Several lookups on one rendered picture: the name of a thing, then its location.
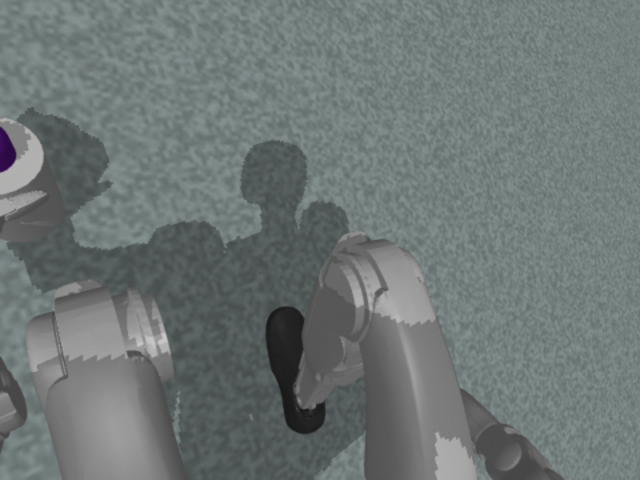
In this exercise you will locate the right robot hand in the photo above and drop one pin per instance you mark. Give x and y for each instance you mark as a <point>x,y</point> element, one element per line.
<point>479,418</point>

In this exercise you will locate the left robot hand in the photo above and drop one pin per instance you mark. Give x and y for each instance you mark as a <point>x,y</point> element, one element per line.
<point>21,204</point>

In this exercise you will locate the right robot arm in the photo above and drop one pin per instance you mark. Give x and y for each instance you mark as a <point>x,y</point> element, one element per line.
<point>510,456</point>

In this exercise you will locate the right robot foot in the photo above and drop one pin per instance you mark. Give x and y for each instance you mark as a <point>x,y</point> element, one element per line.
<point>284,344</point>

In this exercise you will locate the bottle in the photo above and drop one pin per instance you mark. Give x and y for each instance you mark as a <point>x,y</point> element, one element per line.
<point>23,168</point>

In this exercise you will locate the left robot arm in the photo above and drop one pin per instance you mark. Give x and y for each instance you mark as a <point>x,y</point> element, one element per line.
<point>13,410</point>

